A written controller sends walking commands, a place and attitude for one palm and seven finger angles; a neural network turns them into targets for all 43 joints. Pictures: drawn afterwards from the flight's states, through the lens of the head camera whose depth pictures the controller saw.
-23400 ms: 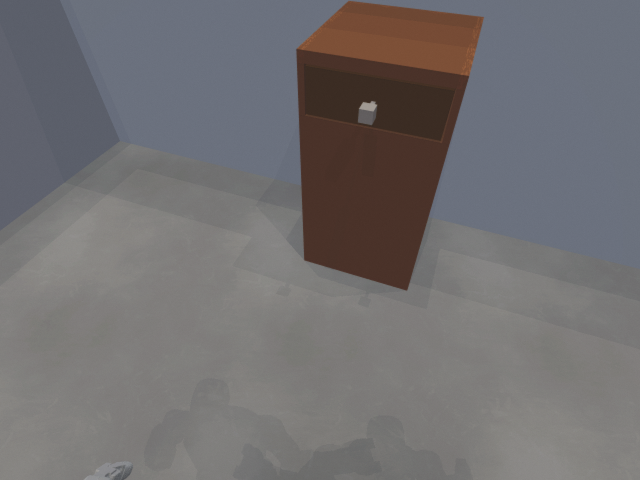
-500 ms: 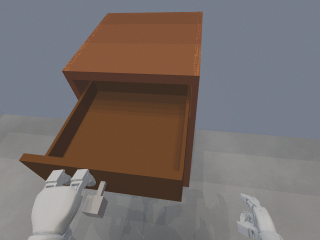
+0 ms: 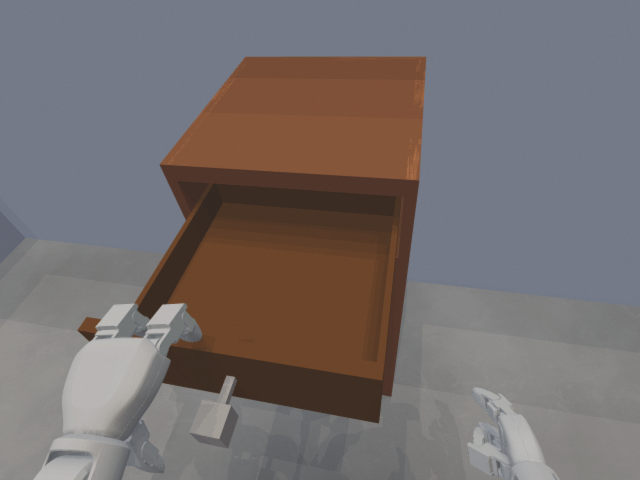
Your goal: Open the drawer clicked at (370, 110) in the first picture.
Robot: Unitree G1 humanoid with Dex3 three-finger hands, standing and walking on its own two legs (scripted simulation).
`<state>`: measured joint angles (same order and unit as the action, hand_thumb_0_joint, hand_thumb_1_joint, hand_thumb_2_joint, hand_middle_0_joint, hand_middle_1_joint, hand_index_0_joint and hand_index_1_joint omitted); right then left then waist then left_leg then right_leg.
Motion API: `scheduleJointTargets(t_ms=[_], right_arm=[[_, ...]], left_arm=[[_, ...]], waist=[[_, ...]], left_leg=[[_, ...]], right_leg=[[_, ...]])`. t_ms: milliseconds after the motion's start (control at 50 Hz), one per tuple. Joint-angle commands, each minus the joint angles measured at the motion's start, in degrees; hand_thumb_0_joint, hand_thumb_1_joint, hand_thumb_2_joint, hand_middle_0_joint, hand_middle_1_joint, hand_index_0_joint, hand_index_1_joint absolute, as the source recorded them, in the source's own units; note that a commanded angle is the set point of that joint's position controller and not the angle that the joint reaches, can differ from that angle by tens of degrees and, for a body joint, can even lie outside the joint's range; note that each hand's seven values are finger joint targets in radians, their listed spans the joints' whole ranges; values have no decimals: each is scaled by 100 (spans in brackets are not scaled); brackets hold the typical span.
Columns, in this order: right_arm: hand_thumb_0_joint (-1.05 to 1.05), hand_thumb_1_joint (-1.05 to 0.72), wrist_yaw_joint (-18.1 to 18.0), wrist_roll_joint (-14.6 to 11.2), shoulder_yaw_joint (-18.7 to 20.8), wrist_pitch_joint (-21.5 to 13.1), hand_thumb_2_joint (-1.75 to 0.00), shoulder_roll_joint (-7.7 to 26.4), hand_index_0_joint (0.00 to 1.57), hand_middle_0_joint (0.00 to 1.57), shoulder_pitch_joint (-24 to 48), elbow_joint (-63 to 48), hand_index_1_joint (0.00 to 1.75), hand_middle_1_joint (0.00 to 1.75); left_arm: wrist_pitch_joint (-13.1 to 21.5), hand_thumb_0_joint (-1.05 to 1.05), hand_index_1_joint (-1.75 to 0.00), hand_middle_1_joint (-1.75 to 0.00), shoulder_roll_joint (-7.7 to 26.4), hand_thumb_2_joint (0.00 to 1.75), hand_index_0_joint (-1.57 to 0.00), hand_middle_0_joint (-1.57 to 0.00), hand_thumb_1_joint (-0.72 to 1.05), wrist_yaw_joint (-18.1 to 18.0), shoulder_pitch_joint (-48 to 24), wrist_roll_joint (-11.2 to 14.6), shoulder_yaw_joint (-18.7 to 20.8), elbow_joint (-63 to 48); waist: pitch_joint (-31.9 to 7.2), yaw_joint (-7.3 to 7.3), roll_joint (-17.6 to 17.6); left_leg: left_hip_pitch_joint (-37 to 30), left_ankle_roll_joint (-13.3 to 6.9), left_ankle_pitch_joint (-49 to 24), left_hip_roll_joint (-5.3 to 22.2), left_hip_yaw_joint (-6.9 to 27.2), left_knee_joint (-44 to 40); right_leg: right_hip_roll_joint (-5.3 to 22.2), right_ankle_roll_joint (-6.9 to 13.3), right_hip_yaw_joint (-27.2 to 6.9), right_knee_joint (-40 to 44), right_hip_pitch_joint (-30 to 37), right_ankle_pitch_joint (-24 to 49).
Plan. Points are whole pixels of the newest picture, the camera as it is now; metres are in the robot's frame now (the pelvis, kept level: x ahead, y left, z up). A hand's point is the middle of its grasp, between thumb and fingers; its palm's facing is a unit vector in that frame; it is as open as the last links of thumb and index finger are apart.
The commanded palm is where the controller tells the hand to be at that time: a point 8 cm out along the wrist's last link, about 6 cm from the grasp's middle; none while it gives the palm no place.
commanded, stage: lift the hand off the handle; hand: left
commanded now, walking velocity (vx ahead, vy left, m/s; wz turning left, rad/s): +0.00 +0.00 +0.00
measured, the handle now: (220, 407) +0.20 +0.17 -0.01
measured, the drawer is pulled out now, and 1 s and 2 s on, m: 0.30 0.30 0.30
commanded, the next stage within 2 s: draw the hand back to the body in 0.44 s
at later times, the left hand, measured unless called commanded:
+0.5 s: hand (130, 358) +0.18 +0.21 +0.15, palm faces +0.14 -0.13 -0.98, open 13.9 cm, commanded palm +0.14 +0.21 +0.20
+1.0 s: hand (101, 372) +0.17 +0.24 +0.14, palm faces +0.07 -0.08 -0.99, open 13.9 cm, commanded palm +0.13 +0.23 +0.20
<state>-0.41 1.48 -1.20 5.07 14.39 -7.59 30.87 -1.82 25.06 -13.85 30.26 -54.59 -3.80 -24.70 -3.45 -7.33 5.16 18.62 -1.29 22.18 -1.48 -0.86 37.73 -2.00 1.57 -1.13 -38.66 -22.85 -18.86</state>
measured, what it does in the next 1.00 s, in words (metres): stands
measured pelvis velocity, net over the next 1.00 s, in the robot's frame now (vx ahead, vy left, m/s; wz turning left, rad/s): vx -0.01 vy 0.00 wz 0.00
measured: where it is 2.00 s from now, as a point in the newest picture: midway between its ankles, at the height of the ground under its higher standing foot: outside the picture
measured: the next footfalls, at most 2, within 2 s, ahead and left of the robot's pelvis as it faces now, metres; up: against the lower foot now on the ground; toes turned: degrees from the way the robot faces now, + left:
none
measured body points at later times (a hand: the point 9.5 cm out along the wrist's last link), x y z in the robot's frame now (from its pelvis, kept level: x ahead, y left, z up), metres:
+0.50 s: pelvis +0.00 +0.00 +0.01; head -0.01 -0.05 +0.46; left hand +0.17 +0.22 +0.20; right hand +0.24 -0.19 -0.07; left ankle -0.03 +0.11 -0.72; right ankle +0.01 -0.10 -0.72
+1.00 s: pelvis -0.01 +0.00 +0.02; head -0.01 -0.05 +0.46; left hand +0.16 +0.24 +0.19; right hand +0.22 -0.21 -0.07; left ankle -0.03 +0.11 -0.72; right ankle +0.01 -0.10 -0.72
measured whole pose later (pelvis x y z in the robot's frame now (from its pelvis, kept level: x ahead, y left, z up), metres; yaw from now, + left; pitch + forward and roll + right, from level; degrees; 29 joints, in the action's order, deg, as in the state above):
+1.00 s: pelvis -0.01 +0.00 +0.02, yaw +0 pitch -2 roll +0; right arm -0.4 -1.2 -2.9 8.0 16.9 -6.9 30.4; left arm -5.3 31.5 -3.0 30.5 -47.3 4.6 -31.2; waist -0.1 -6.5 6.1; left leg 9.1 -0.9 16.8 -0.8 -0.6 27.5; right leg -2.5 1.7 -1.0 -27.6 -12.9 -13.1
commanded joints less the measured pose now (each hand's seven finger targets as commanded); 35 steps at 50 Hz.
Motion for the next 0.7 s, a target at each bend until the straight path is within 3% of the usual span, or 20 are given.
scheduleJointTargets(t_ms=[0,80,140,180,200,220,260,280,300,380,420,460,480,500,520,560,580,600,640,680], right_arm=[[0,-90,49,-78,106,-243,-90,441,20,20,879,-1009,30,30],[0,-90,136,-271,56,-89,-90,491,20,20,1304,-1073,30,30],[0,-90,164,-272,30,-10,-90,542,20,20,1168,-1156,30,30],[0,-90,139,-331,-20,4,-90,593,20,20,1378,-1302,30,30],[0,-90,152,-284,-67,2,-90,562,20,20,1142,-1272,30,30],[0,-90,134,-298,-52,24,-90,572,20,20,1182,-1266,30,30],[0,-90,142,-277,-48,24,-90,605,20,20,1135,-1301,30,30],[0,-90,141,-334,-53,18,-90,650,20,20,1300,-1354,30,30],[0,-90,171,-274,-79,31,-90,592,20,20,1118,-1321,30,30],[0,-90,232,-353,-30,69,-90,606,20,20,1314,-1260,30,30],[0,-90,218,-338,-22,128,-90,616,20,20,1236,-1152,30,30],[0,-90,191,-315,-38,134,-90,636,20,20,1246,-1204,30,30],[0,-90,178,-359,-45,127,-90,672,20,20,1424,-1227,30,30],[0,-90,180,-291,-74,122,-90,621,20,20,1244,-1255,30,30],[0,-90,140,-320,-40,121,-90,633,20,20,1270,-1217,30,30],[0,-90,102,-277,-58,99,-90,671,20,20,1224,-1235,30,30],[0,-90,76,-318,-53,78,-90,707,20,20,1354,-1244,30,30],[0,-90,68,-249,-91,74,-90,655,20,20,1203,-1234,30,30],[0,-90,40,-245,-52,62,-90,675,20,20,1175,-1172,30,30],[0,-90,26,-293,-20,11,-90,708,20,20,1301,-1180,30,30]], left_arm=[[-134,0,-120,-120,849,30,-30,-30,-50,-178,-410,-48,815,-1455],[-615,0,-120,-120,743,30,-30,-30,-50,270,-364,194,676,-1309],[-741,0,-120,-120,773,30,-30,-30,-50,526,-506,273,502,-1749],[-799,0,-120,-120,1023,30,-30,-30,-50,580,-461,319,753,-2019],[-770,0,-120,-120,1058,30,-30,-30,-50,595,-492,229,735,-2072],[-717,0,-120,-120,1090,30,-30,-30,-50,598,-555,276,755,-2121],[-644,0,-120,-120,1107,30,-30,-30,-50,571,-564,233,781,-2344],[-669,0,-120,-120,1286,30,-30,-30,-50,555,-476,282,1026,-2474],[-666,0,-120,-120,1129,30,-30,-30,-50,573,-546,227,853,-2515],[-712,0,-120,-120,937,30,-30,-30,-50,705,-256,428,841,-2143],[-719,0,-120,-120,1054,30,-30,-30,-50,790,-504,439,877,-1935],[-727,0,-120,-120,1174,30,-30,-30,-50,811,-595,380,943,-1949],[-763,0,-120,-120,1260,30,-30,-30,-50,817,-616,400,1044,-2008],[-741,0,-120,-120,1120,30,-30,-30,-50,845,-727,336,853,-2127],[-687,0,-120,-120,1270,30,-30,-30,-50,832,-673,405,1004,-1981],[-606,0,-120,-120,1296,30,-30,-30,-50,808,-735,385,1012,-2057],[-611,0,-120,-120,1490,30,-30,-30,-50,787,-754,438,1246,-2116],[-563,0,-120,-120,1419,30,-30,-30,-50,788,-819,372,1177,-2127],[-459,0,-120,-120,1368,30,-30,-30,-50,755,-642,436,1210,-1950],[-441,0,-120,-120,1516,30,-30,-30,-50,726,-616,514,1437,-2042]], waist=[[-713,46,-304],[-367,50,-366],[-536,37,-350],[-612,3,-363],[-774,-14,-315],[-535,15,-350],[-594,0,-295],[-650,-3,-146],[-725,-12,-196],[-200,65,-351],[-59,95,-395],[-206,42,-530],[-221,66,-389],[-443,28,-351],[-265,53,-326],[-395,32,-333],[-384,59,-208],[-511,15,-254],[-302,30,-329],[-322,53,-108]], left_leg=[[-456,76,-1851,205,128,-650],[-358,85,-1828,244,152,-1012],[-467,51,-2094,278,64,-1150],[-537,48,-2139,343,101,-1152],[-575,43,-2210,334,38,-1159],[-610,65,-2210,348,54,-1203],[-711,58,-2335,350,46,-1170],[-771,58,-2307,399,92,-1146],[-801,53,-2401,366,56,-1156],[-791,56,-2122,360,89,-1243],[-731,49,-1922,313,16,-1349],[-722,32,-1869,288,10,-1368],[-736,36,-1738,329,45,-1354],[-799,4,-1814,281,-5,-1345],[-795,23,-1824,293,2,-1363],[-845,21,-1860,254,-4,-1329],[-859,22,-1698,297,38,-1320],[-873,5,-1764,248,-5,-1301],[-846,26,-1794,241,6,-1324],[-911,38,-1743,274,45,-1305]], right_leg=[[199,35,-187,784,591,1097],[138,22,-160,943,1035,1288],[189,-53,27,970,1354,1515],[159,-58,-111,1009,1481,1665],[209,-79,-13,990,1511,1588],[173,-70,-65,1077,1466,1623],[186,-74,-93,1132,1473,1724],[144,-41,-229,1176,1521,1754],[210,-62,-83,1144,1499,1673],[133,-43,-155,1323,1344,1569],[160,-67,-147,1403,1375,1409],[193,-93,-140,1398,1519,1427],[148,-68,-238,1430,1485,1308],[235,-84,-114,1413,1585,1305],[203,-74,-196,1462,1555,1356],[232,-91,-197,1477,1571,1448],[193,-67,-318,1547,1530,1312],[264,-74,-209,1528,1576,1258],[236,-76,-196,1564,1472,1288],[205,-44,-331,1622,1454,1304]])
